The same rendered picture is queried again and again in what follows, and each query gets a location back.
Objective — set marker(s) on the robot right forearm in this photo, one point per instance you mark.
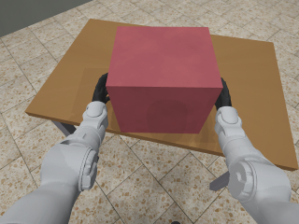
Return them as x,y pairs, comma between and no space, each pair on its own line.
233,141

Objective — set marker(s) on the left robot upper arm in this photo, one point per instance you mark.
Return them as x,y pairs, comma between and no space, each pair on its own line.
67,171

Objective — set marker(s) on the carton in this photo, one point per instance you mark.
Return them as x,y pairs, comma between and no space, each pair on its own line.
163,79

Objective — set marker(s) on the table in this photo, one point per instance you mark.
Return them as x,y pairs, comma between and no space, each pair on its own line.
249,68

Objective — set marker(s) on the right robot upper arm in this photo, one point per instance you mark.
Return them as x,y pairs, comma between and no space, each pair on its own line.
264,191

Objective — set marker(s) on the robot right hand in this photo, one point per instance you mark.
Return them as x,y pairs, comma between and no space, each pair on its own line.
224,98

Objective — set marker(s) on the robot left hand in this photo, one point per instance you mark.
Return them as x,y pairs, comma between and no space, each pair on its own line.
100,93

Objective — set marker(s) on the robot left forearm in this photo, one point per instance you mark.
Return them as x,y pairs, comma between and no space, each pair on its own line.
91,131

